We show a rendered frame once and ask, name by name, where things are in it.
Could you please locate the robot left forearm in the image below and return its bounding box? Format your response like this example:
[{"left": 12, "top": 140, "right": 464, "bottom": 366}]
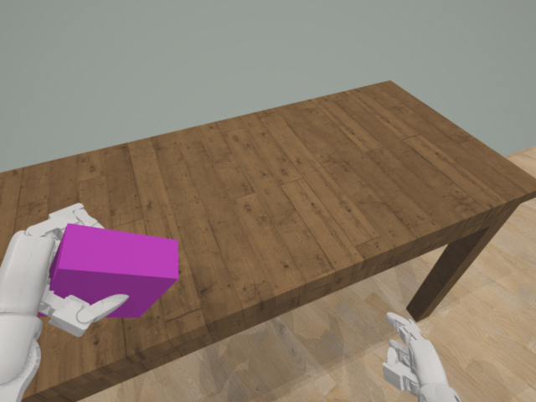
[{"left": 0, "top": 313, "right": 43, "bottom": 402}]

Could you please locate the table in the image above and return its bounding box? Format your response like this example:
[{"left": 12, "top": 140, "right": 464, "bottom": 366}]
[{"left": 0, "top": 80, "right": 536, "bottom": 402}]

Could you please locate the robot left hand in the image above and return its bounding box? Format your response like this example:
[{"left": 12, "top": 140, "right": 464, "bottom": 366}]
[{"left": 0, "top": 203, "right": 129, "bottom": 337}]

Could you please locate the robot right hand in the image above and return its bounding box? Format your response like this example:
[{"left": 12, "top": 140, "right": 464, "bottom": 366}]
[{"left": 383, "top": 312, "right": 449, "bottom": 397}]

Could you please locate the robot right forearm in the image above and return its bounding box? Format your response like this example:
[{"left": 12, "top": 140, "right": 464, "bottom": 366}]
[{"left": 418, "top": 383, "right": 461, "bottom": 402}]

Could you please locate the sponge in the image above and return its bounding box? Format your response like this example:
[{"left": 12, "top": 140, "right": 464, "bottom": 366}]
[{"left": 38, "top": 223, "right": 178, "bottom": 317}]

